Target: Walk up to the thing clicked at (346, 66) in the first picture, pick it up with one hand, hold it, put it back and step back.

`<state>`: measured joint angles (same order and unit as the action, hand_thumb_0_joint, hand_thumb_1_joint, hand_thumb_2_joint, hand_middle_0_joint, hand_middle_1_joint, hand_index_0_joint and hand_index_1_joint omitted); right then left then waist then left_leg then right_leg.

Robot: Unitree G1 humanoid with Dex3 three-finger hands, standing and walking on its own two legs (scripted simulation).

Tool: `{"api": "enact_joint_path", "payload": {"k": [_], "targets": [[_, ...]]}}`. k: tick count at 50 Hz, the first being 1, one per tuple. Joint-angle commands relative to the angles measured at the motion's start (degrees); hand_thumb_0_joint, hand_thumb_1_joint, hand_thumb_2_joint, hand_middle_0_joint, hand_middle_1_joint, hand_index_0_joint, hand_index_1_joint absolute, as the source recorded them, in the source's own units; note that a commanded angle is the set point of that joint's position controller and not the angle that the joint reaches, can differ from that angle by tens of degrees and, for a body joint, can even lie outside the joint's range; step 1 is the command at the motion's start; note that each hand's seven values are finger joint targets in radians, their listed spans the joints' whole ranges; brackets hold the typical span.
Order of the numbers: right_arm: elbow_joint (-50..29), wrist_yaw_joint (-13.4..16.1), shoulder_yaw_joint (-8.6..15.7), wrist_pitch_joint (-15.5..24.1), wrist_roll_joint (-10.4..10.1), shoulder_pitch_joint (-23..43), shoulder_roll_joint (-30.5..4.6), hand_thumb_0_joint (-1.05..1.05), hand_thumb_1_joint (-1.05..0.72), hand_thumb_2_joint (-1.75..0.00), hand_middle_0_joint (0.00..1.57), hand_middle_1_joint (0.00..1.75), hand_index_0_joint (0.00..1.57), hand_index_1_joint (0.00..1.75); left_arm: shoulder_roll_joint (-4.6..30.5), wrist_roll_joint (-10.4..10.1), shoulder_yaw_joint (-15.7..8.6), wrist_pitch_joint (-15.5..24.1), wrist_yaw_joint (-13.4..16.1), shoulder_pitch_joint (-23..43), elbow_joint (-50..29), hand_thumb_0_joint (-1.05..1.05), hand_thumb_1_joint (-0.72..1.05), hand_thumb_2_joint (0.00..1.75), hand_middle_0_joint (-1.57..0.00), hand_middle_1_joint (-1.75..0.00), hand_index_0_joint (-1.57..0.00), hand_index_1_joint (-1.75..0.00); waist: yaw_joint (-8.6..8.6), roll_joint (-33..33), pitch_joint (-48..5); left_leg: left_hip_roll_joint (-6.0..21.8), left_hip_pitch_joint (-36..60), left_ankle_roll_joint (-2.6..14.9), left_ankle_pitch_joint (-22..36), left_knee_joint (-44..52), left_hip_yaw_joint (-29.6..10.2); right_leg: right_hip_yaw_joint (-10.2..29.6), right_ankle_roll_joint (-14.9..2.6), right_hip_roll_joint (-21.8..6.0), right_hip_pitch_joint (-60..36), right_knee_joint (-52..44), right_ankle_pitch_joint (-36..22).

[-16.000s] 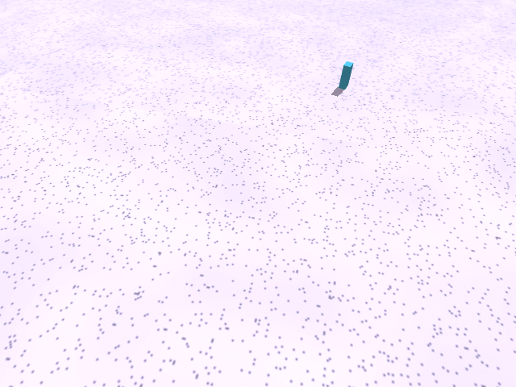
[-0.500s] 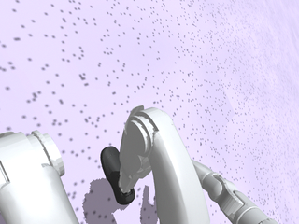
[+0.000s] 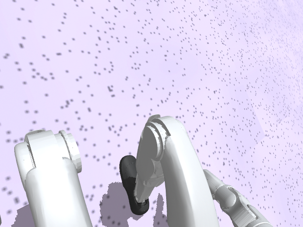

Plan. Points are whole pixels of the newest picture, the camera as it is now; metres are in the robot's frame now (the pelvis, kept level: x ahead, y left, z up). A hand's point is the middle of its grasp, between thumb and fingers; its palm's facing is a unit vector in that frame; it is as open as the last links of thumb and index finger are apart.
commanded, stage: settle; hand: left
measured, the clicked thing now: out of the picture +0.42 +0.32 -0.14
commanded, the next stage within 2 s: hold in 0.12 s
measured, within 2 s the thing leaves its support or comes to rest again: neither
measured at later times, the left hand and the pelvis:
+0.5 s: hand out of the picture +0.38 +0.32 +0.00, palm faces +0.34 -0.94 -0.06, open 9.8 cm; pelvis +0.02 -0.01 +0.04, yaw +6 degrees
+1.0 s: hand out of the picture +0.36 +0.28 +0.22, palm faces +0.35 -0.93 -0.04, open 9.8 cm; pelvis +0.03 -0.02 +0.19, yaw +12 degrees
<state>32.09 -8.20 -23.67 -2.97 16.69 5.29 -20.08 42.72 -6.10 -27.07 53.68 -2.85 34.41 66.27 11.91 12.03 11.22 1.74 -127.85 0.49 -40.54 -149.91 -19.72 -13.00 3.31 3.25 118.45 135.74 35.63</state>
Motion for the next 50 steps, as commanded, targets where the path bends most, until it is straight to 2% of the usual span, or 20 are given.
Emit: {"api": "enact_joint_path", "payload": {"k": [1,9,11,17,18,20,22,25,26,27,28,30,31,32,36,41,47,48,49,50], "targets": [[-1.3,1.0,9.9,-0.2,-1.8,-4.1,-18.8,0.00,-0.91,-0.91,0.20,0.30,0.20,0.30,7.1,-0.9,1.4,1.0,-1.6,12.9,-15.3,0.00,0.27,1.39,-1.35,-1.51,-1.34,-1.54,3.54,-32.4,-35.4,2.0,23.9,-1.47,4.8,22.3,6.1,-3.8,-4.58,1.7,-11.9,-9.2,-8.9],[-1.3,1.6,14.3,-0.5,-5.8,-7.3,-16.5,0.00,-0.90,-0.90,0.20,0.30,0.20,0.30,2.0,-2.0,2.3,-6.1,-3.8,8.4,-19.5,0.00,0.33,1.35,-1.30,-1.47,-1.30,-1.49,-0.17,-30.2,-37.7,1.1,23.2,-1.00,2.3,25.9,7.6,-2.0,-5.09,0.6,-8.0,-10.3,-5.6],[-1.5,1.9,15.6,-0.5,-6.6,-8.0,-15.9,0.00,-0.90,-0.90,0.20,0.30,0.20,0.30,2.3,-2.3,2.4,-7.0,-4.1,11.8,-25.2,0.00,0.34,1.35,-1.31,-1.47,-1.30,-1.49,-1.07,-30.5,-40.0,0.7,22.9,-0.69,1.6,26.5,8.6,-1.1,-5.21,0.4,-8.7,-11.3,-4.9],[-1.1,2.8,18.7,-0.7,-9.0,-10.1,-13.6,0.00,-0.91,-0.90,0.20,0.30,0.20,0.30,1.9,-2.3,1.1,-10.8,-5.7,5.6,-29.6,0.00,0.23,1.28,-1.33,-1.51,-1.33,-1.51,-4.56,-29.4,-46.6,0.1,24.5,-0.24,3.6,28.0,11.4,1.4,-5.52,-0.1,-10.8,-13.1,-5.0],[-1.6,2.9,19.3,-0.7,-9.3,-10.3,-12.9,0.00,-0.91,-0.90,0.20,0.30,0.20,0.30,0.4,-2.7,2.8,-11.1,-6.1,7.4,-34.1,0.00,0.22,1.28,-1.32,-1.50,-1.33,-1.51,-4.44,-29.6,-48.5,0.0,24.7,-0.16,3.4,28.4,11.8,1.7,-5.66,-0.1,-10.9,-13.4,-4.5],[-1.4,3.3,20.7,-0.8,-10.6,-11.3,-12.7,0.00,-0.91,-0.90,0.20,0.30,0.20,0.30,0.5,-4.0,1.0,-12.3,-6.4,7.2,-38.0,0.00,0.23,1.29,-1.31,-1.51,-1.32,-1.52,-5.66,-30.2,-50.8,-0.3,26.0,-0.13,3.8,30.1,12.3,2.4,-5.74,-0.5,-11.8,-14.2,-4.7],[-1.2,3.8,21.9,-0.5,-11.5,-12.0,-12.0,0.00,-0.92,-0.90,0.20,0.30,0.20,0.30,-2.0,-4.8,2.9,-14.0,-6.9,8.9,-42.2,0.00,0.21,1.27,-1.31,-1.50,-1.32,-1.51,-5.23,-29.8,-52.2,-0.2,27.8,-0.10,4.1,31.0,12.8,3.1,-5.90,-0.6,-11.0,-15.3,-4.8],[-1.2,4.5,23.0,-0.4,-13.1,-12.4,-10.9,0.00,-0.92,-0.90,0.20,0.30,0.20,0.30,-4.0,-5.3,2.7,-17.1,-7.3,2.4,-39.9,0.00,0.19,1.26,-1.29,-1.49,-1.30,-1.49,-6.29,-27.2,-52.2,-0.5,28.3,0.24,5.0,32.8,13.7,4.3,-5.75,-1.2,-13.4,-17.8,-5.2],[-1.1,4.9,23.9,-0.3,-13.4,-12.9,-10.9,0.00,-0.92,-0.90,0.20,0.30,0.20,0.30,-3.0,-5.5,2.1,-17.5,-7.5,5.0,-45.4,0.00,0.16,1.25,-1.28,-1.48,-1.29,-1.48,-6.44,-26.4,-53.9,-0.5,28.4,0.49,5.7,32.8,14.0,4.8,-5.70,-1.3,-14.6,-18.7,-5.9],[-1.6,5.1,24.3,-0.2,-13.9,-12.9,-10.1,0.00,-0.93,-0.90,0.20,0.30,0.20,0.30,-5.2,-5.6,3.0,-18.8,-7.7,0.5,-43.0,0.00,0.15,1.23,-1.26,-1.46,-1.28,-1.46,-6.66,-24.6,-54.1,-0.6,28.9,0.65,6.1,33.7,14.5,5.4,-5.55,-1.4,-16.3,-20.2,-5.9],[-1.7,5.4,25.1,0.0,-14.3,-13.4,-9.6,0.00,-0.93,-0.91,0.20,0.30,0.20,0.30,-6.5,-6.0,4.6,-19.2,-8.1,4.7,-49.7,0.00,0.13,1.22,-1.26,-1.46,-1.27,-1.46,-6.28,-24.0,-55.9,-0.6,29.8,0.71,7.1,34.1,14.9,5.9,-5.52,-1.6,-17.1,-21.2,-6.9],[-1.6,5.8,25.9,0.2,-15.3,-14.2,-9.2,0.00,-0.93,-0.91,0.20,0.30,0.20,0.30,-6.1,-6.6,1.8,-21.5,-8.0,-0.8,-48.0,0.00,0.12,1.23,-1.27,-1.46,-1.29,-1.46,-8.14,-23.7,-56.7,-0.7,32.0,0.59,8.1,36.3,15.4,6.8,-5.59,-1.9,-18.8,-22.7,-6.9],[-2.9,6.2,26.4,0.3,-15.8,-13.1,-9.1,0.00,-0.94,-0.91,0.20,0.30,0.20,0.30,-8.5,-6.9,2.8,-23.2,-8.3,-7.1,-44.2,0.00,0.11,1.22,-1.27,-1.46,-1.29,-1.46,-8.47,-21.5,-55.6,-0.8,31.5,0.96,7.2,37.1,15.5,7.1,-5.53,-1.9,-19.4,-24.2,-5.8],[-3.1,6.4,26.8,0.6,-16.3,-13.3,-8.9,0.00,-0.93,-0.91,0.20,0.30,0.20,0.30,-8.0,-7.4,2.5,-23.7,-8.1,-2.4,-49.7,0.00,0.11,1.22,-1.26,-1.45,-1.27,-1.45,-8.16,-20.2,-56.4,-0.7,31.7,1.20,6.4,37.8,15.7,7.5,-5.53,-1.9,-19.7,-25.5,-5.1],[-4.1,7.6,27.4,1.2,-17.6,-14.0,-7.5,0.00,-0.94,-0.91,0.20,0.30,0.20,0.30,-8.0,-7.8,1.4,-26.7,-6.9,-3.7,-54.7,0.00,0.08,1.23,-1.27,-1.47,-1.29,-1.47,-9.10,-18.1,-57.4,-0.7,34.0,1.51,7.0,41.0,16.3,8.9,-4.98,-2.3,-25.9,-30.6,-5.6],[-5.4,8.8,27.9,2.6,-18.5,-13.4,-5.6,0.00,-0.94,-0.91,0.20,0.30,0.20,0.30,-12.7,-8.3,5.2,-29.5,-6.1,-4.8,-61.2,0.00,0.09,1.24,-1.31,-1.48,-1.32,-1.48,-8.60,-16.3,-55.5,-0.4,37.9,1.74,5.6,46.6,16.7,10.9,-4.63,-2.6,-32.1,-37.6,-3.3],[-6.8,10.2,28.3,3.5,-19.6,-13.9,-4.7,0.00,-0.93,-0.90,0.20,0.30,0.20,0.30,-13.1,-6.8,6.1,-34.0,-3.4,-10.4,-67.6,0.00,0.14,1.24,-1.32,-1.48,-1.33,-1.47,-9.76,-17.7,-56.7,-0.4,50.0,1.14,9.2,55.4,16.1,10.5,-4.82,-2.6,-39.0,-44.2,-6.8],[-7.2,10.5,28.1,3.7,-19.8,-13.9,-4.1,0.00,-0.93,-0.90,0.20,0.30,0.20,0.30,-14.6,-6.9,7.0,-34.8,-2.7,-13.2,-67.8,0.00,0.14,1.24,-1.33,-1.48,-1.35,-1.48,-9.96,-17.7,-55.6,-0.5,50.8,1.07,10.0,57.0,16.3,10.6,-4.74,-2.6,-41.0,-45.7,-7.3],[-6.9,10.6,28.1,3.8,-19.9,-14.1,-4.0,0.00,-0.92,-0.90,0.20,0.30,0.20,0.30,-13.4,-7.2,5.4,-35.0,-2.0,-12.8,-70.1,0.00,0.15,1.26,-1.34,-1.50,-1.36,-1.49,-10.08,-17.6,-54.1,-0.5,51.7,1.03,9.1,58.8,16.0,10.5,-4.72,-2.6,-41.9,-47.0,-6.5],[-6.8,10.8,28.0,4.0,-20.1,-13.8,-3.9,0.00,-0.92,-0.90,0.20,0.30,0.20,0.30,-15.6,-7.1,6.8,-35.8,-1.5,-16.0,-67.3,0.00,0.17,1.26,-1.34,-1.50,-1.36,-1.50,-9.92,-17.5,-51.3,-0.4,53.3,0.78,8.5,61.0,15.3,10.4,-4.75,-2.8,-41.5,-48.0,-6.0]]}}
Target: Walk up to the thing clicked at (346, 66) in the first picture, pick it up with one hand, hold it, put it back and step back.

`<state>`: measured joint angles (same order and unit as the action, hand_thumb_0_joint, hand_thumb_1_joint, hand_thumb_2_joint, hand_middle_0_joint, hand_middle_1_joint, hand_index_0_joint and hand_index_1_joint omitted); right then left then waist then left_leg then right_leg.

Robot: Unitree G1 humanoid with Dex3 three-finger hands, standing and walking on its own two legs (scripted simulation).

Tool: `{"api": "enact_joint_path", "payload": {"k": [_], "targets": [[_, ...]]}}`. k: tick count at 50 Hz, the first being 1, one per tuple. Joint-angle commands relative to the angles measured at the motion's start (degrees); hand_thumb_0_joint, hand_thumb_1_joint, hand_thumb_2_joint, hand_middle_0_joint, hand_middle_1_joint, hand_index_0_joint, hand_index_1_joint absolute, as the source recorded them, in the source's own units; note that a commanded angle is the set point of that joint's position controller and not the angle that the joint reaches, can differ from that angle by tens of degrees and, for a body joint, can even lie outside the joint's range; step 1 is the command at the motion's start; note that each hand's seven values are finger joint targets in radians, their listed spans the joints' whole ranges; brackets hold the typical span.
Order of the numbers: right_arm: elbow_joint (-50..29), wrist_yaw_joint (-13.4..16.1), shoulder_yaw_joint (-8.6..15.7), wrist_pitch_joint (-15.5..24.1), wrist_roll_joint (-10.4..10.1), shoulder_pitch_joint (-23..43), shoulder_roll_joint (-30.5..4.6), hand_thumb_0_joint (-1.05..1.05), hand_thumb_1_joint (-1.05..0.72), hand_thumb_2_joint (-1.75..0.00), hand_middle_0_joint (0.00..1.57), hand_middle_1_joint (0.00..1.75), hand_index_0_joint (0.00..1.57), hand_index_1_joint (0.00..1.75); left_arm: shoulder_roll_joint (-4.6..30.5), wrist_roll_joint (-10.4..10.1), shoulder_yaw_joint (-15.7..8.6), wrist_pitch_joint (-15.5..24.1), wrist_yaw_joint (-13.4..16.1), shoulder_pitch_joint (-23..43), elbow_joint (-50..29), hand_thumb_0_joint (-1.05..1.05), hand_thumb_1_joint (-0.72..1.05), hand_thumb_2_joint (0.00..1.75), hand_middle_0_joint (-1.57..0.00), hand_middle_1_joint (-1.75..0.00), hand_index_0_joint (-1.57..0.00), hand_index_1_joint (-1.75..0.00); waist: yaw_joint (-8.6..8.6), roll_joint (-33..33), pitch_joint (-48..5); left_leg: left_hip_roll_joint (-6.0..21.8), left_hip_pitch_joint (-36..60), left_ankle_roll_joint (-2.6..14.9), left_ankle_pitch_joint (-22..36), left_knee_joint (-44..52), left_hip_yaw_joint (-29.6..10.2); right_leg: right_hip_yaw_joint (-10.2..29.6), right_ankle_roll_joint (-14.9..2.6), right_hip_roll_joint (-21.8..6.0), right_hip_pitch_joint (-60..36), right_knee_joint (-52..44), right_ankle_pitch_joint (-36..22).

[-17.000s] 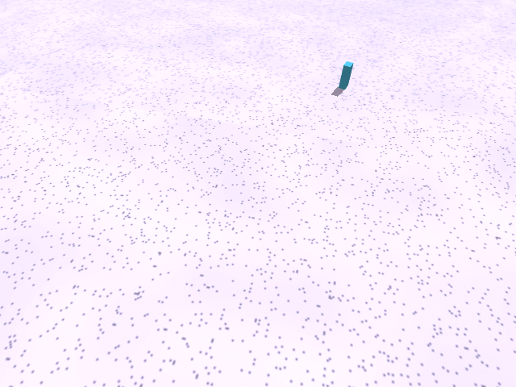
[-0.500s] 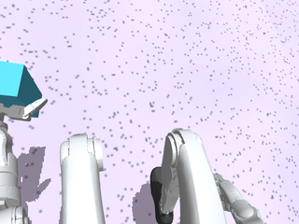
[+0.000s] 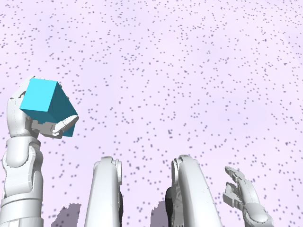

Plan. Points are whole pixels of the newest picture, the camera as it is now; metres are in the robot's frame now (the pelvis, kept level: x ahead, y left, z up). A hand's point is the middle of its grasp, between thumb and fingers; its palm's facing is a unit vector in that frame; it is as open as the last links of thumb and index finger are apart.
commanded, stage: hold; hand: left
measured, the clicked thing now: (54, 112) +0.38 +0.23 +0.01
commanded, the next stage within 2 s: crouch in 1.82 s
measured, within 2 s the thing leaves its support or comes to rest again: neither
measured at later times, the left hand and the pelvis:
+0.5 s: hand (16, 65) +0.38 +0.22 +0.19, palm faces +0.18 -0.98 -0.02, open 9.7 cm; pelvis +0.03 +0.01 +0.15, yaw +2 degrees
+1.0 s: hand out of the picture +0.39 +0.21 +0.27, palm faces +0.20 -0.98 +0.00, open 9.7 cm; pelvis +0.05 +0.01 +0.21, yaw +3 degrees
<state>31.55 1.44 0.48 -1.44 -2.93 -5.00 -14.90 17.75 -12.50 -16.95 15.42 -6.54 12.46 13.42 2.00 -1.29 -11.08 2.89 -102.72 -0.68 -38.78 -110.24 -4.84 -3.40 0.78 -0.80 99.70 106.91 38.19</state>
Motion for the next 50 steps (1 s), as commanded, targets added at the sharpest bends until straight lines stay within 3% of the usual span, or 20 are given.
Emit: {"api": "enact_joint_path", "payload": {"k": [1,3,8,9,15,16,17,18,20,22,26,27,29,32,33,38,45,46,47,50], "targets": [[-6.2,1.3,3.9,2.8,-0.5,-3.7,-8.6,0.00,-0.93,-0.90,0.20,0.30,0.20,0.30,7.5,-0.7,-2.0,2.0,2.8,5.1,-15.6,0.00,0.18,1.28,-1.35,-1.51,-1.37,-1.51,0.18,-4.1,-27.7,-1.5,29.9,1.90,6.8,22.9,0.5,0.8,-2.22,1.5,-23.2,-21.0,-8.6],[-5.9,1.7,3.8,3.4,-0.5,-3.9,-8.2,0.00,-0.93,-0.90,0.20,0.30,0.20,0.30,7.9,-0.4,-2.2,1.7,3.8,6.5,-16.4,0.00,0.20,1.30,-1.37,-1.53,-1.38,-1.53,0.58,-4.1,-25.0,-1.4,31.7,1.88,6.6,25.6,0.3,0.9,-2.04,1.5,-25.4,-23.6,-8.6],[-5.2,2.1,3.5,5.2,0.0,-5.4,-7.4,0.00,-0.92,-0.90,0.20,0.30,0.20,0.30,6.2,1.1,1.8,2.0,4.2,6.4,-15.0,0.00,0.20,1.29,-1.38,-1.52,-1.39,-1.52,2.41,-3.3,-23.1,-1.7,38.2,2.02,11.0,29.8,1.0,1.2,-1.82,1.3,-32.1,-29.2,-13.1],[-5.0,2.1,3.5,5.4,0.0,-5.8,-7.3,0.00,-0.92,-0.90,0.20,0.30,0.20,0.30,7.5,1.1,0.0,2.3,4.4,6.8,-14.7,0.00,0.21,1.29,-1.38,-1.51,-1.40,-1.51,1.79,-3.1,-22.8,-1.7,39.6,1.98,11.7,31.2,1.0,1.2,-1.83,1.3,-33.8,-30.4,-13.5],[-4.1,1.8,3.4,6.3,0.6,-7.4,-7.0,0.00,-0.93,-0.90,0.20,0.30,0.20,0.30,4.8,1.0,1.6,2.7,4.1,4.5,-11.3,0.00,0.23,1.29,-1.37,-1.50,-1.38,-1.50,1.04,-3.3,-21.8,-1.7,47.3,1.60,18.8,36.3,1.3,0.9,-1.76,1.1,-41.5,-35.3,-20.1],[-4.2,1.7,3.3,6.5,0.6,-7.2,-6.9,0.00,-0.92,-0.90,0.20,0.30,0.20,0.30,4.7,1.2,2.3,2.8,4.0,4.9,-12.5,0.00,0.22,1.29,-1.38,-1.50,-1.39,-1.51,0.40,-2.9,-21.1,-1.8,48.2,1.54,18.7,37.3,1.5,0.8,-1.82,1.2,-42.4,-36.2,-19.9],[-4.1,1.5,3.3,6.5,0.6,-7.0,-6.9,0.00,-0.92,-0.90,0.20,0.30,0.20,0.30,4.0,1.6,3.3,2.8,3.9,5.0,-11.1,0.00,0.22,1.28,-1.38,-1.50,-1.39,-1.50,1.04,-3.6,-19.5,-1.8,48.6,1.48,17.6,38.6,1.5,0.8,-1.90,1.1,-42.4,-37.1,-19.1],[-3.9,1.4,3.3,6.5,0.7,-7.6,-6.8,0.00,-0.93,-0.90,0.20,0.30,0.20,0.30,4.8,2.0,2.5,2.8,4.1,5.5,-10.9,0.00,0.22,1.29,-1.38,-1.50,-1.39,-1.50,0.73,-3.7,-19.2,-1.6,50.2,1.36,17.8,39.9,1.2,0.6,-1.88,1.1,-43.0,-38.0,-19.0],[-4.0,1.3,3.3,6.6,0.8,-6.9,-6.8,0.00,-0.92,-0.90,0.20,0.30,0.20,0.30,4.4,2.4,3.4,3.0,4.1,7.1,-10.9,0.00,0.23,1.27,-1.36,-1.47,-1.37,-1.48,0.44,-3.9,-16.8,-1.6,50.8,1.29,15.0,42.1,1.2,0.7,-1.93,1.0,-43.2,-39.9,-16.7],[-4.1,1.2,3.3,6.5,0.9,-7.6,-6.6,0.00,-0.92,-0.90,0.20,0.30,0.20,0.30,5.0,2.3,2.3,3.3,4.3,6.5,-12.0,0.00,0.23,1.26,-1.35,-1.47,-1.36,-1.47,-0.08,-3.9,-18.2,-1.3,53.9,1.00,17.2,44.1,0.7,0.4,-1.87,1.0,-45.8,-41.2,-18.3],[-3.8,1.4,3.0,6.8,1.1,-7.8,-6.4,0.00,-0.92,-0.90,0.20,0.30,0.20,0.30,5.3,2.0,1.6,4.1,4.9,8.5,-13.1,0.00,0.22,1.26,-1.34,-1.46,-1.35,-1.47,-0.23,-4.2,-17.4,-1.3,57.4,0.85,17.0,47.8,0.5,0.3,-1.75,1.2,-48.8,-43.9,-18.5],[-3.6,1.3,3.0,6.9,1.3,-7.6,-6.3,0.00,-0.93,-0.90,0.20,0.30,0.20,0.30,4.0,2.3,3.2,4.4,4.8,9.6,-12.2,0.00,0.22,1.27,-1.35,-1.47,-1.35,-1.47,0.67,-4.0,-15.8,-1.2,57.9,0.82,15.2,48.8,0.2,0.4,-1.65,1.1,-48.2,-44.7,-17.2],[-3.5,1.5,2.9,6.9,1.4,-8.0,-6.0,0.00,-0.93,-0.90,0.20,0.30,0.20,0.30,3.9,2.7,3.0,4.5,5.2,8.3,-10.4,0.00,0.23,1.21,-1.32,-1.42,-1.33,-1.42,0.46,-3.3,-15.6,-1.1,59.2,0.75,15.3,50.1,0.1,0.3,-1.55,1.1,-49.3,-46.0,-17.3],[-3.4,1.7,2.6,7.1,1.6,-8.4,-6.0,0.00,-0.92,-0.90,0.20,0.30,0.20,0.30,2.6,2.7,5.2,4.3,4.7,9.0,-9.7,0.00,0.18,1.21,-1.28,-1.39,-1.28,-1.40,0.82,-2.3,-14.2,-1.4,60.8,0.89,16.7,51.8,1.1,0.3,-1.39,1.2,-52.9,-48.7,-19.0],[-3.1,1.7,2.8,7.1,1.6,-9.1,-6.3,0.00,-0.92,-0.90,0.20,0.30,0.20,0.30,3.2,2.5,4.3,4.1,4.7,8.8,-9.5,0.00,0.18,1.22,-1.26,-1.38,-1.26,-1.39,0.54,-2.2,-15.7,-1.4,61.9,0.88,18.9,51.9,1.3,0.2,-1.52,1.3,-54.6,-49.1,-20.8],[-2.6,1.6,2.8,7.0,1.8,-9.3,-6.1,0.00,-0.92,-0.90,0.20,0.30,0.20,0.30,1.8,2.6,5.3,3.4,4.8,9.5,-7.4,0.00,0.20,1.21,-1.25,-1.38,-1.25,-1.39,0.29,-2.6,-13.3,-1.2,65.4,0.52,20.9,54.9,1.6,-0.1,-1.65,1.5,-56.8,-51.9,-22.1],[-2.6,1.7,2.3,6.7,2.1,-9.2,-5.2,0.00,-0.92,-0.90,0.20,0.30,0.20,0.30,2.7,2.7,3.4,4.2,5.5,9.8,-7.5,0.00,0.16,1.20,-1.20,-1.36,-1.21,-1.37,-0.59,-1.0,-11.7,-1.6,67.3,0.83,23.1,58.2,2.8,0.4,-1.42,1.4,-63.2,-55.9,-24.5],[-2.6,1.7,2.2,6.8,2.2,-8.9,-4.9,0.00,-0.92,-0.90,0.20,0.30,0.20,0.30,1.8,2.9,4.9,4.3,5.4,10.7,-7.2,0.00,0.16,1.21,-1.20,-1.36,-1.20,-1.37,0.20,-0.6,-10.8,-1.7,67.4,0.96,23.0,58.5,3.0,0.6,-1.25,1.3,-63.8,-56.6,-24.7],[-2.4,1.7,2.3,6.7,2.2,-9.4,-5.2,0.00,-0.92,-0.90,0.20,0.30,0.20,0.30,2.6,2.9,4.0,4.3,5.5,10.9,-7.3,0.00,0.16,1.21,-1.20,-1.36,-1.20,-1.37,-0.03,-0.9,-12.1,-1.8,68.4,0.96,24.3,58.7,3.2,0.8,-1.28,1.2,-65.1,-56.9,-26.2],[-2.3,1.7,2.3,6.4,2.4,-9.4,-5.1,0.00,-0.91,-0.90,0.20,0.30,0.20,0.30,1.9,3.2,4.8,4.3,5.2,10.4,-6.7,0.00,0.15,1.21,-1.19,-1.35,-1.20,-1.37,-0.08,-1.7,-11.6,-1.7,70.1,0.77,25.3,59.8,3.3,0.7,-1.40,1.3,-65.8,-57.8,-26.9]]}}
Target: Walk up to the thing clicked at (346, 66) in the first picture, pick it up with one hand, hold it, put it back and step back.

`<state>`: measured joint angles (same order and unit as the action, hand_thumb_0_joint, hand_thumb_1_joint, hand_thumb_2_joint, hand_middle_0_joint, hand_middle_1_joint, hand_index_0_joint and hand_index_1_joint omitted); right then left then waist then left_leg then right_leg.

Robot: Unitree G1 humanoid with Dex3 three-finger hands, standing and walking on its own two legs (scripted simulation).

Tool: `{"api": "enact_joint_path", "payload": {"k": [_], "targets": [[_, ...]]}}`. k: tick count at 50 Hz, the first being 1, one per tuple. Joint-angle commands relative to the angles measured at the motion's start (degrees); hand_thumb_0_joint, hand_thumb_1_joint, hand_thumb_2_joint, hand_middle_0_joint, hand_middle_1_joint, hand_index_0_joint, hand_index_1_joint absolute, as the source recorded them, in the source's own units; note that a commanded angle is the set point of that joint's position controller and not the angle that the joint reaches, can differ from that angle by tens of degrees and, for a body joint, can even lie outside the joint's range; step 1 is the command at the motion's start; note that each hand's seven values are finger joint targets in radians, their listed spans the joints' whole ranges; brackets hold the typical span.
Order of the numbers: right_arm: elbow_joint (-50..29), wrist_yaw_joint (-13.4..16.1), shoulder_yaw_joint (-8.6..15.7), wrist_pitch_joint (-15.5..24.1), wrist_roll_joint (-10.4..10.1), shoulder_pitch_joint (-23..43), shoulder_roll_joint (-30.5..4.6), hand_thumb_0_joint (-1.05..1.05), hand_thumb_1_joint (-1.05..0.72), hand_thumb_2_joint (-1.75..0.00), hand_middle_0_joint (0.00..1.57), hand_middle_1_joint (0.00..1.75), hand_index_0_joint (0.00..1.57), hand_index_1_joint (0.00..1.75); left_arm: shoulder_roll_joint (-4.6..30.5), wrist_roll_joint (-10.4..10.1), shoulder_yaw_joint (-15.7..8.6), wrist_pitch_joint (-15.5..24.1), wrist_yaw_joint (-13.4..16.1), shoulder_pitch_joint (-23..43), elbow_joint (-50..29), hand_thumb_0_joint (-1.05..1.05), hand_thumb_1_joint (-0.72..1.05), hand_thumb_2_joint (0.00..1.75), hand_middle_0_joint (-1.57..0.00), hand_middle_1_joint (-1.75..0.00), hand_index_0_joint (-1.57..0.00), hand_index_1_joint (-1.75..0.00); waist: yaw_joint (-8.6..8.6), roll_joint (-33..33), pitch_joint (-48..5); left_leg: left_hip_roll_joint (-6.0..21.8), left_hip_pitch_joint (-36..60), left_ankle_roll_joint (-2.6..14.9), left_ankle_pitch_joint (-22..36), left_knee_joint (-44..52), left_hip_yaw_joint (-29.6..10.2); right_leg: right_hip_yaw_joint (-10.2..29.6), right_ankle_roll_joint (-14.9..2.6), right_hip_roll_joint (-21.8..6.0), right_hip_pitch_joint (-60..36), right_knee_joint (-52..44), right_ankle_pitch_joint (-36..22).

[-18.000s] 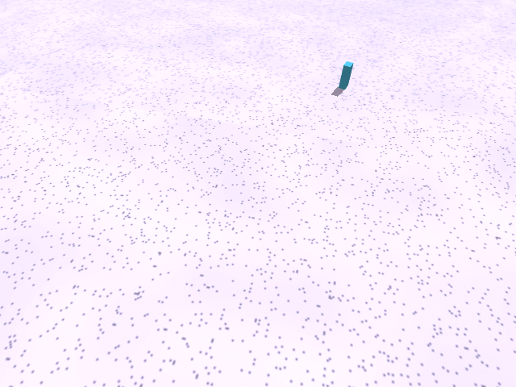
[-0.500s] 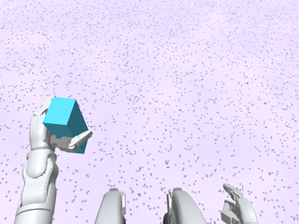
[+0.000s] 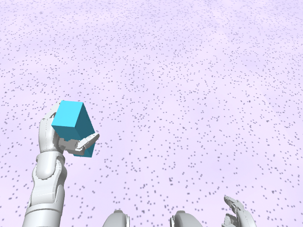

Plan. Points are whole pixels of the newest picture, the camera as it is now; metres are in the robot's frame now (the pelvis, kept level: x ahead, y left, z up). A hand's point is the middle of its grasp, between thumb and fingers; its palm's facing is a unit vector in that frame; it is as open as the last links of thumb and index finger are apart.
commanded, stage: hold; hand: left
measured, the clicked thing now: (78, 132) +0.35 +0.19 +0.03
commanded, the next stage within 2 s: crouch in 0.82 s
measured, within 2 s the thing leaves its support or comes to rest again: neither
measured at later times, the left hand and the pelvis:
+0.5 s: hand (80, 121) +0.35 +0.17 +0.08, palm faces +0.14 -0.99 +0.01, open 9.7 cm; pelvis +0.01 -0.01 +0.02, yaw +0 degrees
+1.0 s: hand (80, 124) +0.34 +0.17 +0.09, palm faces +0.13 -0.99 +0.01, open 9.7 cm; pelvis +0.01 -0.01 +0.03, yaw +0 degrees
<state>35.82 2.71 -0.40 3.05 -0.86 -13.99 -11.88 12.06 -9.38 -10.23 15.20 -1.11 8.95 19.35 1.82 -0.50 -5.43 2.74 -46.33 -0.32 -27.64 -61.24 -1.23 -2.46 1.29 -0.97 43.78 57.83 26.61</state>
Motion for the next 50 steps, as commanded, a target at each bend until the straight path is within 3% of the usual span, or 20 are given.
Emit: {"api": "enact_joint_path", "payload": {"k": [1,9,16,17,26,31,32,33,36,37,39,42,45,46,47,50], "targets": [[-6.6,0.3,3.3,1.9,0.2,0.1,-8.3,0.00,-0.91,-0.90,0.20,0.30,0.20,0.30,6.6,-0.2,-0.9,4.5,-0.5,14.2,-12.3,0.00,0.17,1.22,-1.19,-1.35,-1.19,-1.37,0.22,-1.9,-15.9,-1.6,13.9,0.46,13.7,11.5,-0.3,-0.4,-1.85,1.5,-9.9,-9.3,-15.0],[-5.8,0.3,3.2,1.7,0.3,-0.4,-8.1,0.00,-0.92,-0.90,0.20,0.30,0.20,0.30,7.6,-0.6,-2.6,5.1,-0.4,15.6,-13.0,0.00,0.19,1.22,-1.19,-1.35,-1.19,-1.37,0.07,-1.5,-17.0,-1.7,17.0,0.46,17.7,12.9,0.4,0.1,-1.57,1.4,-14.7,-11.6,-19.4],[-5.8,-0.1,3.3,1.4,0.5,1.2,-8.1,0.00,-0.91,-0.90,0.20,0.30,0.20,0.30,6.0,-0.3,-1.4,5.0,-0.7,14.3,-9.7,0.00,0.22,1.24,-1.21,-1.37,-1.21,-1.39,0.13,-1.5,-12.8,-1.9,16.8,0.38,15.3,15.1,0.6,0.0,-1.58,1.5,-15.1,-13.4,-17.3],[-5.8,-0.1,3.5,1.3,0.5,0.8,-8.4,0.00,-0.91,-0.90,0.20,0.30,0.20,0.30,6.9,-0.4,-2.3,5.1,-0.6,14.8,-11.0,0.00,0.22,1.24,-1.21,-1.37,-1.21,-1.38,-0.20,-1.3,-15.1,-1.8,18.0,0.32,16.5,15.3,0.6,0.1,-1.63,1.5,-16.1,-13.4,-18.1],[-5.5,-0.1,3.4,1.2,0.4,0.8,-8.4,0.00,-0.92,-0.90,0.20,0.30,0.20,0.30,6.4,-0.9,-1.9,5.7,-1.2,15.4,-11.1,0.00,0.17,1.24,-1.23,-1.38,-1.23,-1.40,0.01,-0.5,-15.2,-1.8,20.3,0.39,19.7,16.2,1.0,0.2,-1.41,1.5,-18.8,-14.5,-21.5],[-5.6,-0.3,3.4,1.1,0.4,1.7,-8.4,0.00,-0.92,-0.90,0.20,0.30,0.20,0.30,6.1,-0.7,-1.4,5.8,-1.6,13.9,-10.2,0.00,0.16,1.24,-1.23,-1.39,-1.23,-1.41,-0.43,-1.1,-12.4,-2.0,20.0,0.40,17.1,17.5,1.2,0.3,-1.47,1.4,-18.5,-15.9,-19.1],[-5.8,-0.4,3.3,1.1,0.4,2.4,-8.2,0.00,-0.92,-0.90,0.20,0.30,0.20,0.30,5.2,-0.6,-0.5,5.8,-1.7,13.9,-10.1,0.00,0.16,1.22,-1.24,-1.38,-1.23,-1.40,-0.29,-0.5,-11.4,-2.0,19.6,0.43,15.8,17.9,1.1,0.1,-1.46,1.4,-18.1,-16.2,-17.8],[-5.7,-0.4,3.6,1.1,0.4,1.7,-8.4,0.00,-0.93,-0.91,0.20,0.30,0.20,0.30,6.4,-0.9,-1.9,5.9,-1.7,14.7,-11.0,0.00,0.16,1.23,-1.25,-1.39,-1.25,-1.41,-0.50,-0.8,-13.2,-2.0,20.4,0.45,16.9,17.7,1.1,0.3,-1.41,1.3,-19.2,-16.2,-18.8],[-6.0,-0.4,3.4,1.0,0.3,2.4,-8.2,0.00,-0.92,-0.90,0.20,0.30,0.20,0.30,5.9,-0.7,-1.3,5.9,-1.3,13.7,-11.2,0.00,0.14,1.22,-1.24,-1.39,-1.24,-1.40,-0.37,-0.3,-12.6,-2.1,20.7,0.45,16.7,18.1,1.3,0.3,-1.35,1.4,-19.5,-16.7,-18.7],[-5.8,-0.4,3.4,0.9,0.4,2.0,-8.1,0.00,-0.92,-0.90,0.20,0.30,0.20,0.30,6.6,-0.9,-2.3,6.0,-1.2,13.3,-12.0,0.00,0.16,1.21,-1.24,-1.38,-1.24,-1.40,-0.80,-0.1,-14.1,-2.2,21.0,0.53,17.8,17.9,1.5,0.4,-1.17,1.3,-21.1,-16.8,-20.1],[-5.8,-0.4,3.3,1.1,0.3,2.4,-8.1,0.00,-0.92,-0.91,0.20,0.30,0.20,0.30,5.4,-0.8,-0.9,5.9,-1.1,14.1,-12.7,0.00,0.16,1.22,-1.24,-1.38,-1.24,-1.40,-0.44,-0.7,-13.2,-2.0,21.6,0.37,17.1,18.6,1.3,0.2,-1.42,1.4,-20.3,-16.8,-19.0],[-5.5,-0.4,3.5,1.2,0.4,2.2,-8.3,0.00,-0.92,-0.90,0.20,0.30,0.20,0.30,5.1,-0.5,-0.7,5.9,-1.0,14.0,-12.0,0.00,0.16,1.23,-1.23,-1.39,-1.23,-1.40,0.12,-1.1,-11.8,-1.8,22.1,0.20,16.3,19.4,0.9,-0.2,-1.57,1.7,-18.7,-16.8,-17.7],[-6.0,-0.4,3.3,1.3,0.3,3.2,-8.2,0.00,-0.92,-0.90,0.20,0.30,0.20,0.30,5.1,-0.5,-0.2,6.0,-1.0,12.9,-12.4,0.00,0.18,1.22,-1.24,-1.38,-1.24,-1.40,-0.36,-0.2,-11.1,-2.0,21.8,0.37,15.6,19.5,1.3,0.1,-1.42,1.4,-19.8,-17.8,-17.4],[-5.6,-0.3,3.4,1.5,0.4,2.5,-8.3,0.00,-0.90,-0.91,0.20,0.30,0.20,0.30,5.1,-0.6,-0.3,6.0,-1.2,13.9,-12.5,0.00,0.21,1.27,-1.23,-1.38,-1.22,-1.40,0.14,-0.4,-12.6,-1.9,22.7,0.37,16.9,19.3,1.0,0.1,-1.43,1.5,-20.0,-17.3,-18.6],[-5.7,-0.4,3.2,1.5,0.3,3.0,-8.1,0.00,-0.89,-0.90,0.20,0.30,0.20,0.30,4.2,-0.4,1.0,5.9,-1.2,13.6,-12.6,0.00,0.16,1.22,-1.15,-1.30,-1.14,-1.32,-0.07,-1.2,-11.1,-1.8,22.6,0.20,16.0,20.0,1.0,-0.1,-1.63,1.5,-19.3,-17.3,-17.7],[-5.3,-0.6,3.5,1.5,0.4,3.4,-8.2,0.00,-0.90,-0.90,0.20,0.30,0.20,0.30,4.0,-0.3,-0.5,5.6,-0.7,12.1,-7.6,0.00,0.15,1.24,-1.15,-1.31,-1.16,-1.31,0.01,1.5,-7.7,-1.9,19.4,0.59,14.0,19.4,1.1,0.0,-1.37,1.4,-17.6,-17.9,-16.0]]}}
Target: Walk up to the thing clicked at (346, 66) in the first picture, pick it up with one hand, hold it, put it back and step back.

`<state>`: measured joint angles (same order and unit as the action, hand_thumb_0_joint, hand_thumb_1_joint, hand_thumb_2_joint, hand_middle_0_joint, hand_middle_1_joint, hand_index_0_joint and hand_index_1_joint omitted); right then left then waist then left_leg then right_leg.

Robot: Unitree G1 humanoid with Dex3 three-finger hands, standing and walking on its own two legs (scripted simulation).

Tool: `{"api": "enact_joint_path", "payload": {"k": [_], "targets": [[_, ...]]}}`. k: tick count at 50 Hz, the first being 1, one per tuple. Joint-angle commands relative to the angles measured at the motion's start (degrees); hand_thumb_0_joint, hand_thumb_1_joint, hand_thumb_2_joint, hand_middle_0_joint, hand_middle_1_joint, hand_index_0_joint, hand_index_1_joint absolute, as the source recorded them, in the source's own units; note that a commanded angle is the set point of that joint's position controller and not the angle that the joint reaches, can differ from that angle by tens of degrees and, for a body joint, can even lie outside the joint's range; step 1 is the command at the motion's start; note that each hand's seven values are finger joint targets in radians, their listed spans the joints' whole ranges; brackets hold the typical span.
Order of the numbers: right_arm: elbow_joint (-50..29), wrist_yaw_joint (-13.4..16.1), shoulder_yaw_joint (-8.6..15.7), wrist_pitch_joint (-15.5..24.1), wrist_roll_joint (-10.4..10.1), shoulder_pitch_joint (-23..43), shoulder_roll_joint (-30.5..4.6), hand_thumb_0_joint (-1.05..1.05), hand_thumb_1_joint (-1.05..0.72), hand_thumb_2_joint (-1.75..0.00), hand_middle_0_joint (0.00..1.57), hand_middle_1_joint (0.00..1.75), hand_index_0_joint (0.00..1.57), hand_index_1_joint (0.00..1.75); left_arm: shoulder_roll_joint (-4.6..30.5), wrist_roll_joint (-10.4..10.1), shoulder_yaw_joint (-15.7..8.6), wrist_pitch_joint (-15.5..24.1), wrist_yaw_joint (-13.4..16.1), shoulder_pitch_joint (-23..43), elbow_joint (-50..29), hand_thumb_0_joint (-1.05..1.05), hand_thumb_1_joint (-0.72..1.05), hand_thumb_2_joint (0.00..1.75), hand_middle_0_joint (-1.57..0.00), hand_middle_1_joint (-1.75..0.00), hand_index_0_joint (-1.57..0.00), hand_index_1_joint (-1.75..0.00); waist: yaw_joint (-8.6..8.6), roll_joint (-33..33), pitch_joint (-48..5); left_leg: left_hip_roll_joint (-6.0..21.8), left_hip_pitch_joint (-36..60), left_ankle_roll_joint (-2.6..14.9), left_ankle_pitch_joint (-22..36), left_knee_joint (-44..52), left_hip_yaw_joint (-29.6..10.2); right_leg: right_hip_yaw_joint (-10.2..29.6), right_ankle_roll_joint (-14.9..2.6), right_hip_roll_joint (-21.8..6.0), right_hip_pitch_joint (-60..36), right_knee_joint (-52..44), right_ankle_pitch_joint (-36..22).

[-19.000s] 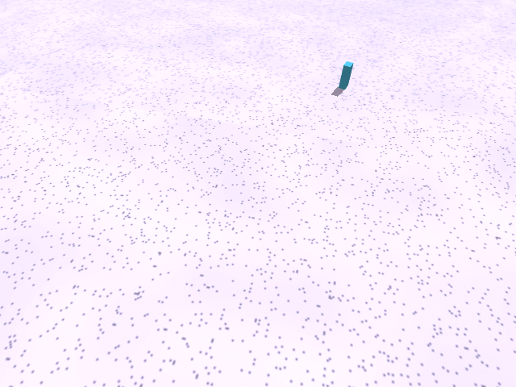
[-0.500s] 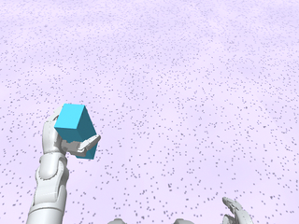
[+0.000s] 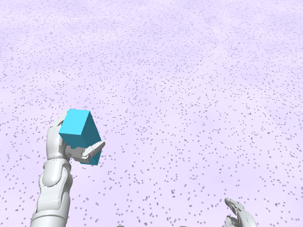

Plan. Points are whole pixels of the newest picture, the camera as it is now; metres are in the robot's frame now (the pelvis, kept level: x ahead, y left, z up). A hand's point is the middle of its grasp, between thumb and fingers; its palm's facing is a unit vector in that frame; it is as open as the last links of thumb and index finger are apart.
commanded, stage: crouch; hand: left
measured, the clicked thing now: (84, 139) +0.33 +0.18 +0.04
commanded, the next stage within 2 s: lower in 1.78 s
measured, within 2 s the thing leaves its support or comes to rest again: neither
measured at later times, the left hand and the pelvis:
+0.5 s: hand (96, 158) +0.36 +0.19 -0.13, palm faces +0.17 -0.99 +0.01, open 9.7 cm; pelvis -0.03 +0.00 -0.12, yaw -1 degrees
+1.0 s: hand (103, 177) +0.38 +0.21 -0.36, palm faces +0.23 -0.97 +0.00, open 9.7 cm; pelvis -0.08 +0.00 -0.32, yaw -3 degrees
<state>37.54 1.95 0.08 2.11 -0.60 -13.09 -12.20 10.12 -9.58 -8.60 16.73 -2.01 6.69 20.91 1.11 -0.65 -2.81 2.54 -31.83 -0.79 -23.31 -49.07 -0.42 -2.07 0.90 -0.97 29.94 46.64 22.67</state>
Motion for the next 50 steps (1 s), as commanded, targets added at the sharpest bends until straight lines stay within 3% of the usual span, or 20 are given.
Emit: {"api": "enact_joint_path", "payload": {"k": [1,7,13,17,18,19,20,21,23,28,30,32,34,36,37,38,40,42,46,50], "targets": [[-6.7,0.0,3.1,2.5,0.2,2.1,-7.8,0.00,-0.90,-0.90,0.20,0.30,0.20,0.30,6.1,-0.1,-2.8,4.3,0.4,14.3,-8.2,0.00,0.14,1.25,-1.15,-1.32,-1.16,-1.32,0.77,2.2,-10.1,-1.7,4.0,1.18,9.3,6.8,0.4,-0.3,-0.89,1.2,-3.5,-6.5,-11.9],[-5.9,-0.9,3.7,2.8,1.0,1.9,-8.0,0.00,-0.89,-0.90,0.20,0.30,0.20,0.30,6.0,1.1,-3.7,8.2,0.6,16.6,-1.3,0.00,0.15,1.24,-1.17,-1.33,-1.19,-1.33,1.57,2.5,-9.5,-2.0,-1.4,1.48,6.0,3.1,0.5,0.4,-0.95,0.8,2.1,-3.1,-9.2],[-4.6,-2.2,4.0,3.7,2.2,0.9,-8.4,0.00,-0.89,-0.90,0.20,0.30,0.20,0.30,9.7,1.5,-7.1,17.4,-0.8,25.9,4.0,0.00,0.21,1.26,-1.17,-1.35,-1.19,-1.35,2.53,-0.3,-17.4,-2.3,-10.0,1.32,2.9,-7.2,-0.4,0.8,-1.42,0.7,13.0,7.8,-6.2],[-4.9,-3.4,3.6,4.4,2.8,1.4,-9.0,0.00,-0.90,-0.90,0.20,0.30,0.20,0.30,6.9,0.6,-5.6,23.1,-2.0,26.9,12.4,0.00,0.20,1.28,-1.20,-1.37,-1.21,-1.37,3.13,-2.6,-23.6,-2.0,-18.2,0.99,0.1,-16.0,-2.2,-0.2,-2.06,1.2,26.5,18.1,-1.9],[-5.0,-3.6,3.6,4.3,2.9,1.1,-9.6,0.00,-0.90,-0.90,0.20,0.30,0.20,0.30,8.5,0.7,-6.4,24.4,-2.0,29.2,13.4,0.00,0.21,1.28,-1.21,-1.38,-1.22,-1.38,3.16,-4.0,-25.2,-1.9,-19.9,0.83,-0.7,-18.2,-2.8,-0.4,-2.18,1.3,30.3,20.8,-0.5],[-4.9,-3.7,3.5,4.3,3.1,1.0,-9.8,0.00,-0.89,-0.90,0.20,0.30,0.20,0.30,7.3,0.7,-5.6,25.3,-2.3,28.3,15.4,0.00,0.22,1.28,-1.20,-1.36,-1.21,-1.37,3.01,-4.3,-27.6,-1.7,-20.7,0.72,0.5,-20.1,-3.3,-0.7,-2.25,1.3,32.7,23.1,-0.9],[-5.1,-3.8,3.8,3.9,3.1,1.1,-10.9,0.00,-0.89,-0.90,0.20,0.30,0.20,0.30,11.5,1.2,-8.3,26.2,-1.9,29.8,15.9,0.00,0.21,1.27,-1.19,-1.35,-1.20,-1.35,2.75,-4.4,-27.8,-1.9,-23.8,0.76,-1.7,-22.0,-3.3,-0.6,-2.28,1.2,34.6,24.9,1.0],[-5.6,-4.0,3.5,3.8,3.3,1.4,-10.5,0.00,-0.88,-0.90,0.20,0.30,0.20,0.30,9.2,1.0,-6.7,27.0,-2.1,30.2,17.3,0.00,0.20,1.27,-1.19,-1.35,-1.20,-1.35,2.52,-3.9,-29.2,-2.0,-26.4,0.89,-1.8,-23.9,-3.0,0.0,-2.27,1.1,35.1,26.0,1.0],[-5.2,-4.4,3.5,3.3,3.5,0.4,-11.1,0.00,-0.88,-0.90,0.20,0.30,0.20,0.30,9.5,0.8,-7.8,28.2,-1.7,31.3,16.9,0.00,0.18,1.27,-1.18,-1.35,-1.20,-1.35,2.28,-5.1,-33.0,-2.1,-27.7,0.65,-0.3,-26.7,-3.6,-0.7,-2.57,1.4,38.7,30.0,0.4],[-3.9,-5.1,3.9,1.8,4.1,-0.3,-12.1,0.00,-0.90,-0.90,0.20,0.30,0.20,0.30,12.9,2.0,-11.0,29.7,-0.2,33.3,18.7,0.00,0.10,1.20,-1.15,-1.30,-1.16,-1.30,2.31,-4.2,-39.4,-2.2,-33.7,1.19,4.9,-35.0,-2.9,-0.6,-2.84,1.5,42.8,36.9,-3.2],[-3.2,-5.4,3.8,1.2,4.5,-0.4,-12.4,0.00,-0.91,-0.91,0.20,0.30,0.20,0.30,15.8,2.0,-14.2,30.9,0.2,34.4,17.9,0.00,0.11,1.21,-1.14,-1.28,-1.14,-1.29,2.07,-4.3,-42.3,-2.4,-36.7,1.44,7.0,-38.5,-2.9,-0.2,-2.81,1.5,43.5,40.2,-5.3],[-2.4,-5.6,3.7,0.6,4.8,-0.5,-12.5,0.00,-0.92,-0.91,0.20,0.30,0.20,0.30,16.4,1.8,-15.4,31.3,0.3,36.3,19.9,0.00,0.13,1.20,-1.14,-1.27,-1.14,-1.29,2.98,-2.5,-43.2,-2.3,-40.0,1.91,8.5,-42.4,-2.9,0.0,-2.50,1.6,45.2,42.8,-7.3],[-1.6,-5.9,3.5,0.3,5.2,-0.3,-12.0,0.00,-0.92,-0.91,0.20,0.30,0.20,0.30,14.8,2.1,-14.1,31.9,0.0,38.8,22.1,0.00,0.14,1.20,-1.14,-1.27,-1.14,-1.28,5.10,-1.4,-42.4,-2.3,-45.2,2.30,6.4,-46.0,-2.5,0.9,-2.03,1.6,47.0,44.4,-6.8],[-0.6,-6.1,3.2,0.0,5.6,-0.8,-12.3,0.00,-0.93,-0.91,0.20,0.30,0.20,0.30,16.5,2.7,-15.5,32.2,-0.6,39.2,26.2,0.00,0.15,1.20,-1.14,-1.27,-1.13,-1.28,5.14,-0.2,-42.4,-2.1,-49.0,2.44,6.2,-49.2,-2.4,1.1,-1.86,1.5,48.4,46.9,-6.9],[-0.4,-6.4,3.1,-0.1,5.8,-0.4,-12.1,0.00,-0.93,-0.91,0.20,0.30,0.20,0.30,15.0,3.0,-13.8,32.2,-1.3,39.7,28.2,0.00,0.15,1.19,-1.14,-1.26,-1.13,-1.28,5.55,-0.2,-41.6,-2.0,-50.7,2.42,4.7,-50.4,-2.2,1.3,-1.88,1.6,50.3,47.8,-5.4],[-0.1,-6.5,3.1,-0.2,6.1,-1.0,-12.3,0.00,-0.93,-0.91,0.20,0.30,0.20,0.30,17.0,3.2,-15.6,32.4,-1.6,40.7,29.5,0.00,0.15,1.19,-1.15,-1.26,-1.14,-1.28,5.33,-0.7,-41.4,-2.1,-53.0,2.35,3.9,-51.7,-1.9,1.3,-1.90,1.5,51.0,49.0,-4.4],[0.1,-6.8,2.8,-0.3,6.5,-0.4,-12.4,0.00,-0.93,-0.91,0.20,0.30,0.20,0.30,17.3,3.5,-15.5,33.0,-2.2,43.2,31.2,0.00,0.13,1.19,-1.17,-1.28,-1.17,-1.30,5.41,-2.4,-40.2,-2.1,-55.7,1.86,-0.9,-53.3,-2.0,0.6,-2.31,1.7,55.7,51.5,0.8],[-0.1,-7.1,2.5,-0.5,6.8,0.2,-12.7,0.00,-0.93,-0.91,0.20,0.30,0.20,0.30,20.4,3.8,-17.5,33.6,-2.3,45.1,31.2,0.00,0.13,1.19,-1.18,-1.29,-1.18,-1.30,4.65,-3.9,-41.9,-2.0,-57.0,1.65,-2.8,-55.5,-1.7,0.5,-2.40,1.8,57.7,53.7,3.0],[0.2,-7.3,2.2,-0.7,7.2,0.4,-13.8,0.00,-0.93,-0.91,0.20,0.30,0.20,0.30,21.8,4.3,-17.6,34.6,-2.7,51.2,29.5,0.00,0.10,1.23,-1.23,-1.35,-1.24,-1.36,5.50,-9.5,-42.2,-1.8,-56.5,0.72,-7.4,-56.9,-2.0,-2.1,-3.15,2.1,65.5,59.1,7.0],[0.5,-7.2,1.7,-1.0,7.4,1.3,-14.4,0.00,-0.93,-0.91,0.20,0.30,0.20,0.30,24.7,5.2,-18.7,34.5,-2.5,52.8,30.5,0.00,0.05,1.22,-1.23,-1.35,-1.23,-1.37,5.90,-10.4,-42.2,-1.9,-60.2,0.79,-10.9,-59.6,-1.7,-2.9,-2.96,2.1,67.6,62.3,9.3]]}}
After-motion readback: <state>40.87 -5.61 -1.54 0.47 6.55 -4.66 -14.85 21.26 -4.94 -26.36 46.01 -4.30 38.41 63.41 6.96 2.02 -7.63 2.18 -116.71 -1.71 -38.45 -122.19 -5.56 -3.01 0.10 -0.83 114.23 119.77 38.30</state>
